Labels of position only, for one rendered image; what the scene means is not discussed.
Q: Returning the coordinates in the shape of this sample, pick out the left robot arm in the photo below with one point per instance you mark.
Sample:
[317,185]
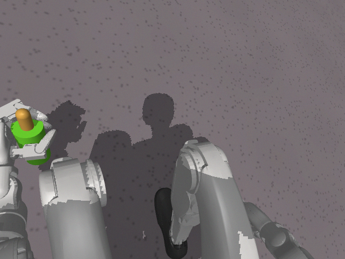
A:
[13,217]

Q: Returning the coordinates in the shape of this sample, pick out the right robot hand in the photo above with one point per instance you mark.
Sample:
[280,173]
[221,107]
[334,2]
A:
[257,218]

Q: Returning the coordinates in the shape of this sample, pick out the left robot hand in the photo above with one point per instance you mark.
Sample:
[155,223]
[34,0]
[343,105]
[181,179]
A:
[8,150]

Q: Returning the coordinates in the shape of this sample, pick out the bottle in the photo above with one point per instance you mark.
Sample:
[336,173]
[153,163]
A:
[28,131]

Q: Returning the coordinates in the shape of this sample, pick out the right robot arm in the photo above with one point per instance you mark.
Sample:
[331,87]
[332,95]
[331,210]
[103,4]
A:
[281,243]

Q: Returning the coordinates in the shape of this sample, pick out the right robot foot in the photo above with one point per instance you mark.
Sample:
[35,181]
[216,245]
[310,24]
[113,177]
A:
[163,209]

